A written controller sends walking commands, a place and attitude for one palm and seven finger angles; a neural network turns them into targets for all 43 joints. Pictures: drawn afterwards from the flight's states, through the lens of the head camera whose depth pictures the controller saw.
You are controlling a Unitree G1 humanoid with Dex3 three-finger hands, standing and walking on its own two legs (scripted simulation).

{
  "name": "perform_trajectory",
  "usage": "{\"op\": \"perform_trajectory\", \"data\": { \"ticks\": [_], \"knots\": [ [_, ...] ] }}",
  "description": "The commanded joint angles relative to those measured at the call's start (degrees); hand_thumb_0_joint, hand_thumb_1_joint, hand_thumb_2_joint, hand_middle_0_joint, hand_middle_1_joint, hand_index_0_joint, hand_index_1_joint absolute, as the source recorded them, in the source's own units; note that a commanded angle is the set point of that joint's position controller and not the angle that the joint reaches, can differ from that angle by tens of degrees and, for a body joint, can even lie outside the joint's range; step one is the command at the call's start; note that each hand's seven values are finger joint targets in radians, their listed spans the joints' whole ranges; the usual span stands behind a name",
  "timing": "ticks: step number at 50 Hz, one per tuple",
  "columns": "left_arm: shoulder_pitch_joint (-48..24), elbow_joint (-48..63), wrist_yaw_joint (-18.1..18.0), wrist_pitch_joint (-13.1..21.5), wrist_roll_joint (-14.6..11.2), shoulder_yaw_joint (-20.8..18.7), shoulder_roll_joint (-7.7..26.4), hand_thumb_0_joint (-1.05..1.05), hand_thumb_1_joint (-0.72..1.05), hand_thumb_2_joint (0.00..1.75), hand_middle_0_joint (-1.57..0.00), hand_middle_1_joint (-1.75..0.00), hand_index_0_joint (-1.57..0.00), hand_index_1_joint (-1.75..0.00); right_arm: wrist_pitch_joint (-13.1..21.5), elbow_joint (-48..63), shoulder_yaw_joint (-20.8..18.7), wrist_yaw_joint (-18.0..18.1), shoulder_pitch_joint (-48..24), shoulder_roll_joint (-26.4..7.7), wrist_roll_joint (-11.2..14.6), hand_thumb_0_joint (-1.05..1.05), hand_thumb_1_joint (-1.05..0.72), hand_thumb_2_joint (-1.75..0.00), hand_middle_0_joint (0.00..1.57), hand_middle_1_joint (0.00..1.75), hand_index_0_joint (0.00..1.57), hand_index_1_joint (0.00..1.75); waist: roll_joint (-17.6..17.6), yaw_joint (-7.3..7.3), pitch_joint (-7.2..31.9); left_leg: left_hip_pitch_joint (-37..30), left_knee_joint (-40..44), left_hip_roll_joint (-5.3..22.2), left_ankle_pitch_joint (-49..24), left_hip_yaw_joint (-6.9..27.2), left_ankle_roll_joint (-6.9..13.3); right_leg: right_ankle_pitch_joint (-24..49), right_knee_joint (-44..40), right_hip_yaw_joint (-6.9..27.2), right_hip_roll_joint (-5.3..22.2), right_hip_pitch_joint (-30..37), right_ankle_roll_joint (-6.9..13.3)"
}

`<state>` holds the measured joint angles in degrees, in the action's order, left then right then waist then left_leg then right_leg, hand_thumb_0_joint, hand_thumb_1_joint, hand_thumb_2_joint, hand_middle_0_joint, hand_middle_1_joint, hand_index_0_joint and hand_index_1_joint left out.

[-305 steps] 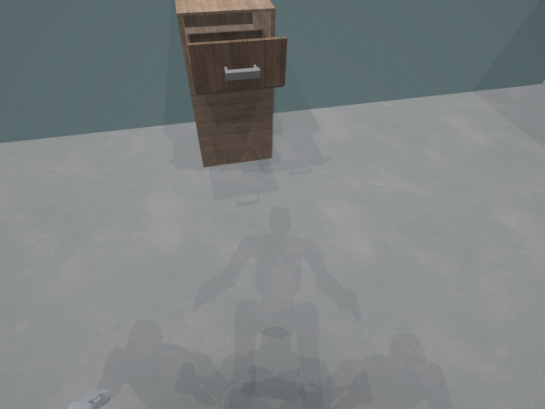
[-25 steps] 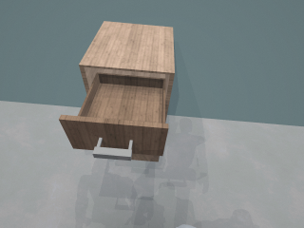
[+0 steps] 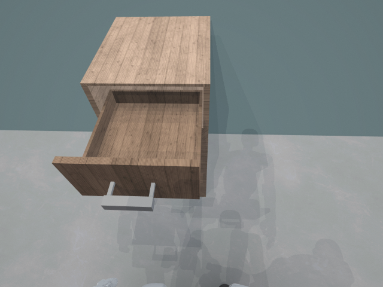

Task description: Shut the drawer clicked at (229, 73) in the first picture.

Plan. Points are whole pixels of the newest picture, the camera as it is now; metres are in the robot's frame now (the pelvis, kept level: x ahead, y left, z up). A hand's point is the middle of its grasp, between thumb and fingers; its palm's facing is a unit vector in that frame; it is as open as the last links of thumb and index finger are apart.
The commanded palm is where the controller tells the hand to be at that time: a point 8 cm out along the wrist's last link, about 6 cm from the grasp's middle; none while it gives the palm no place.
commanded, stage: come to a stop and stand still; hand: left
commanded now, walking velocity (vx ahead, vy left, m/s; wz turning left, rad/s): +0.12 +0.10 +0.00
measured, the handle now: (130, 194) +0.34 +0.18 -0.08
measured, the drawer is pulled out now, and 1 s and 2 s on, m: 0.28 0.28 0.28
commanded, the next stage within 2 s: look again from close up in 0.50 s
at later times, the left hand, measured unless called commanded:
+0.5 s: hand out of the picture -0.06 +0.22 -0.17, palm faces +0.00 -0.98 -0.18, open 7.4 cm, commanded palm none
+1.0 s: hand out of the picture -0.01 +0.18 -0.17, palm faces -0.02 -0.98 -0.21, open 7.3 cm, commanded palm none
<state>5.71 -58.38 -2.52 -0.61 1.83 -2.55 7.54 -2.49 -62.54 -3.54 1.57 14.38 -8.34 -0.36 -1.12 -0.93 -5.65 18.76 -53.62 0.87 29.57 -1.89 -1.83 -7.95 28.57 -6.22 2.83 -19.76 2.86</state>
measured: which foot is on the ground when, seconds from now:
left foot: up 0.00-0.14, down 0.16-1.00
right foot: down 0.00-0.18, up 0.20-0.54, down 0.56-1.00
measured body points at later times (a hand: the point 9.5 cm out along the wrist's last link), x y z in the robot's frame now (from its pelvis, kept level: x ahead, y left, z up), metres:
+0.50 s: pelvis -0.04 +0.04 +0.01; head -0.02 +0.04 +0.46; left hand -0.06 +0.27 -0.15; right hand -0.08 -0.16 -0.15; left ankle -0.06 +0.15 -0.73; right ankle -0.07 -0.07 -0.71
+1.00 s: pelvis -0.02 +0.01 +0.00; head -0.02 +0.00 +0.45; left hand -0.01 +0.24 -0.15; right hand -0.02 -0.21 -0.16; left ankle -0.05 +0.12 -0.73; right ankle -0.07 -0.07 -0.73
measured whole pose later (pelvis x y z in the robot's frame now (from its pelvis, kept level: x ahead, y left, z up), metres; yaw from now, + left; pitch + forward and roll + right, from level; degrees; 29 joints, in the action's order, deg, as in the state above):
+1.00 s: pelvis -0.02 +0.01 +0.00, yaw -2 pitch -1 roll +0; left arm 17.6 -62.8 -2.3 1.5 0.8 0.8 8.1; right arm 1.1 -63.3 0.6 1.9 15.7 -9.3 -0.9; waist -1.1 -0.7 -0.3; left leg 8.7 -27.6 0.3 18.0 -3.5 0.9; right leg -18.3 26.7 -3.1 -2.2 -7.6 3.1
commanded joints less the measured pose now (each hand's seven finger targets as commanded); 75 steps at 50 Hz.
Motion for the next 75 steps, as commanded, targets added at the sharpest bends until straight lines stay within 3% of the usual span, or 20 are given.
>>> {"op": "perform_trajectory", "data": {
  "ticks": [1, 6, 7, 9, 10, 12, 15, 19, 25, 27, 28, 29, 30, 32, 35, 41, 45, 62, 69, 75],
  "knots": [
    [4.2, 2.7, -0.8, -0.1, 0.4, -3.0, 12.1, 0.00, 0.90, 0.90, -0.20, -0.30, -0.20, -0.30, -0.1, 2.1, -0.2, -0.6, 7.5, -1.9, -0.2, 0.00, -0.90, -0.90, 0.20, 0.30, 0.20, 0.30, 9.8, 1.75, 8.8, -1.4, 3.9, 1.1, -2.0, 0.7, -0.2, 0.4, -13.9, 15.7, 15.2, 4.8, 7.6],
    [3.3, 2.3, -0.3, -1.0, 0.0, -2.7, 11.9, 0.00, 0.90, 0.90, -0.20, -0.30, -0.20, -0.30, 1.1, 0.6, 0.5, -0.9, 14.4, -1.9, -0.4, 0.00, -0.90, -0.90, 0.20, 0.30, 0.20, 0.30, 11.5, -1.27, 8.0, -16.4, 28.5, -1.6, -9.5, -3.4, 1.2, -23.0, -15.6, 14.0, 9.7, -4.5, 1.5],
    [3.1, 2.3, 0.0, -1.3, -0.4, -2.1, 9.9, 0.00, 0.90, 0.90, -0.20, -0.30, -0.20, -0.30, 1.5, -0.1, 0.7, -0.7, 15.9, -2.7, -0.6, 0.00, -0.90, -0.90, 0.20, 0.30, 0.20, 0.30, 6.7, -1.85, 6.3, -17.1, 33.9, -0.6, -8.8, -1.3, 1.5, -25.2, -11.3, 11.3, 6.3, -6.8, -0.9],
    [3.9, 2.9, 0.6, -1.6, -1.4, -1.0, 4.1, 0.00, 0.90, 0.90, -0.20, -0.30, -0.20, -0.30, 2.2, 3.0, 0.2, 0.1, 10.0, -7.9, -1.8, 0.00, -0.90, -0.90, 0.20, 0.30, 0.20, 0.30, -15.7, -0.50, -1.9, 0.1, 51.1, 15.9, 12.6, 21.4, 7.1, -15.6, 10.0, 3.3, -2.8, -8.5, -4.2],
    [5.2, 2.6, 0.9, -1.4, -0.8, -1.1, 5.0, 0.00, 0.90, 0.90, -0.20, -0.30, -0.20, -0.30, 2.5, 5.0, 0.5, 0.2, 3.6, -8.1, -1.6, 0.00, -0.90, -0.90, 0.20, 0.30, 0.20, 0.30, -14.2, 1.60, -4.1, 7.6, 53.1, 18.0, 12.1, 22.8, 9.2, -12.9, 16.4, 6.8, -1.6, -4.9, -3.3],
    [8.5, 0.0, 1.6, -1.7, 0.0, -1.7, 6.0, 0.00, 0.90, 0.90, -0.20, -0.30, -0.20, -0.30, 3.2, 5.1, 1.2, 0.6, 0.0, -7.1, -1.3, 0.00, -0.90, -0.90, 0.20, 0.30, 0.20, 0.30, -9.1, 3.58, -4.0, 6.1, 50.5, 13.6, 4.8, 15.8, 7.3, -9.2, 25.1, 8.7, -2.5, -5.2, -3.5],
    [11.5, -1.8, 2.1, -0.6, -0.1, -1.5, 5.8, 0.00, 0.90, 0.90, -0.20, -0.30, -0.20, -0.30, 4.1, 3.9, 1.2, 1.0, 3.6, -6.8, -0.7, 0.00, -0.90, -0.90, 0.20, 0.30, 0.20, 0.30, -3.3, 2.47, -3.5, -4.6, 47.0, 11.9, -5.6, 11.6, 8.4, -7.5, 29.5, 7.5, -2.4, -12.2, -4.1],
    [10.2, -1.3, 1.8, -0.1, -0.5, -0.6, 5.4, 0.00, 0.90, 0.90, -0.20, -0.30, -0.20, -0.30, 4.6, 1.3, 1.1, 1.5, 9.4, -6.3, -0.9, 0.00, -0.90, -0.90, 0.20, 0.30, 0.20, 0.30, -6.0, -0.34, -0.5, -14.7, 43.2, 13.9, -20.5, 12.5, 10.5, -11.5, 22.9, 6.6, -0.7, -13.2, -4.7],
    [12.0, -3.4, 1.3, 0.7, -1.4, 0.7, 2.7, 0.00, 0.90, 0.90, -0.20, -0.30, -0.20, -0.30, 4.1, -1.7, 1.0, 1.6, 10.4, -6.3, -0.8, 0.00, -0.90, -0.90, 0.20, 0.30, 0.20, 0.30, -7.1, -0.45, 4.6, -14.3, 34.7, 12.8, -40.6, 10.4, 10.7, -12.2, 1.1, 3.8, -1.7, 3.2, -3.5],
    [17.0, -5.7, 0.8, 1.5, -1.3, 0.7, 3.2, 0.00, 0.90, 0.90, -0.20, -0.30, -0.20, -0.30, 4.0, -2.0, 1.2, 1.5, 10.0, -4.8, -0.1, 0.00, -0.90, -0.90, 0.20, 0.30, 0.20, 0.30, -2.6, 1.18, 7.8, -11.0, 29.5, 9.0, -34.7, 7.0, 6.6, 1.6, -10.1, 5.1, 0.0, 13.3, -3.2],
    [20.9, -8.3, -1.6, 2.7, -0.3, 1.1, 6.1, 0.00, 0.90, 0.90, -0.20, -0.30, -0.20, -0.30, 5.1, 2.1, 1.7, 0.3, 0.6, -6.4, 0.7, 0.00, -0.90, -0.90, 0.20, 0.30, 0.20, 0.30, 4.1, 4.54, 1.9, -3.6, 19.8, 6.5, -25.8, 1.6, 2.8, 15.0, -10.3, 10.9, 4.6, 9.1, -2.4],
    [19.1, -6.0, -1.1, 3.4, -0.8, 1.8, 7.6, 0.00, 0.90, 0.90, -0.20, -0.30, -0.20, -0.30, 4.0, 4.1, 2.3, -0.4, 3.0, -2.1, -0.3, 0.00, -0.90, -0.90, 0.20, 0.30, 0.20, 0.30, 10.3, 1.22, 1.5, -0.3, 17.7, 1.8, -6.6, 0.3, 2.2, -1.4, -13.5, 16.4, 8.8, 6.1, 0.2],
    [17.5, -4.4, -0.5, 4.0, -0.6, 1.8, 8.2, 0.00, 0.90, 0.90, -0.20, -0.30, -0.20, -0.30, 3.4, 3.9, 2.6, -1.1, 3.8, -1.0, -1.3, 0.00, -0.90, -0.90, 0.20, 0.30, 0.20, 0.30, 6.0, 1.10, 1.9, 0.0, 16.1, 1.0, -6.4, -0.8, 2.1, -0.9, -13.9, 16.6, 10.8, 7.4, 2.8],
    [16.3, -3.8, -0.9, 4.9, -0.8, 1.6, 5.8, 0.00, 0.90, 0.90, -0.20, -0.30, -0.20, -0.30, 3.5, 2.6, 3.0, -1.2, 6.4, -1.1, -0.8, 0.00, -0.90, -0.90, 0.20, 0.30, 0.20, 0.30, 13.8, -0.39, 7.2, 1.6, 10.9, 1.5, -6.6, 0.2, 2.3, 17.9, -10.8, 15.6, 9.4, 13.9, 4.7],
    [14.2, -2.4, -1.0, 4.6, -0.9, 1.6, 6.2, 0.00, 0.90, 0.90, -0.20, -0.30, -0.20, -0.30, 3.8, 1.7, 3.4, -0.7, 7.6, 0.0, -0.3, 0.00, -0.90, -0.90, 0.20, 0.30, 0.20, 0.30, 4.2, -1.15, 8.8, -4.1, 19.7, 1.3, -9.5, -1.3, 1.8, 26.5, -5.8, 12.4, 8.6, 14.5, 6.0],
    [15.5, -2.8, -0.4, 3.0, -1.2, 2.5, 4.7, 0.00, 0.90, 0.90, -0.20, -0.30, -0.20, -0.30, 4.0, 0.4, 3.5, 0.3, 6.6, -3.0, -0.4, 0.00, -0.90, -0.90, 0.20, 0.30, 0.20, 0.30, -4.4, 0.19, -1.1, -5.7, 28.6, 5.5, -25.7, 4.2, 4.1, 4.8, -5.2, 10.0, 2.3, 6.8, 0.8],
    [16.2, -3.1, -0.3, 3.1, -1.3, 2.6, 5.4, 0.00, 0.90, 0.90, -0.20, -0.30, -0.20, -0.30, 3.9, 0.5, 3.8, 0.4, 6.0, -3.2, -0.2, 0.00, -0.90, -0.90, 0.20, 0.30, 0.20, 0.30, 2.0, 0.22, -1.5, -7.0, 29.9, 4.9, -24.1, 3.3, 3.7, 8.5, -6.8, 10.6, 3.1, 7.6, 0.7],
    [16.9, -3.0, -0.3, 3.0, -1.5, 2.5, 6.2, 0.00, 0.90, 0.90, -0.20, -0.30, -0.20, -0.30, 4.2, -1.5, 4.1, 0.5, 5.6, -5.1, -0.2, 0.00, -0.90, -0.90, 0.20, 0.30, 0.20, 0.30, 1.5, 0.79, 2.8, -11.0, 32.2, 4.9, -28.5, 3.3, 3.6, 13.2, -7.3, 10.0, 3.9, 12.4, 0.2],
    [17.8, -3.5, 0.5, 2.0, -0.7, 2.1, 5.6, 0.00, 0.90, 0.90, -0.20, -0.30, -0.20, -0.30, 3.7, -2.0, 3.4, 0.2, 6.6, -4.8, -0.7, 0.00, -0.90, -0.90, 0.20, 0.30, 0.20, 0.30, 0.9, 0.54, -3.1, -7.1, 31.9, 4.6, -11.2, 3.6, 5.2, -13.0, -7.4, 9.9, 1.8, 5.9, 1.5],
    [19.0, -3.7, 0.9, 2.1, -0.5, 2.0, 3.9, 0.00, 0.90, 0.90, -0.20, -0.30, -0.20, -0.30, 4.5, -2.6, 3.0, 0.8, 9.0, -5.4, -0.6, 0.00, -0.90, -0.90, 0.20, 0.30, 0.20, 0.30, -2.7, 0.61, -3.3, -7.9, 33.2, 8.1, -20.1, 7.2, 7.7, -5.7, -0.4, 6.1, -0.7, 4.7, 1.3]
  ]
}}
